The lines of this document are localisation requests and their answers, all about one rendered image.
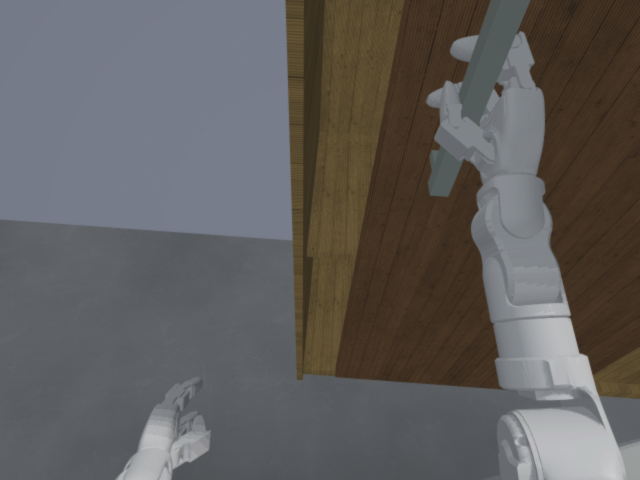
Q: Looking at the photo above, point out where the robot left hand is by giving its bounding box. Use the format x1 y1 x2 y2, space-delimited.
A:
137 377 211 469

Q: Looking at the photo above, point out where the robot right hand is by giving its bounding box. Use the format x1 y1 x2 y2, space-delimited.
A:
426 31 545 185

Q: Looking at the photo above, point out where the handle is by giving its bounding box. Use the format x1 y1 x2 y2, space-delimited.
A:
428 0 530 197

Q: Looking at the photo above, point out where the right robot upper arm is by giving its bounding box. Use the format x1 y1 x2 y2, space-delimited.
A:
497 406 624 480

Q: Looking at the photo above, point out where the robot right forearm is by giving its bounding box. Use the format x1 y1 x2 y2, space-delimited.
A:
471 173 626 480

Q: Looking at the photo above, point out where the wardrobe door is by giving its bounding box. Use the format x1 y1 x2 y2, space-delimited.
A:
335 0 640 391
593 347 640 385

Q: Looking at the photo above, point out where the robot left forearm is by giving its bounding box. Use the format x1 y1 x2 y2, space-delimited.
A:
115 448 173 480

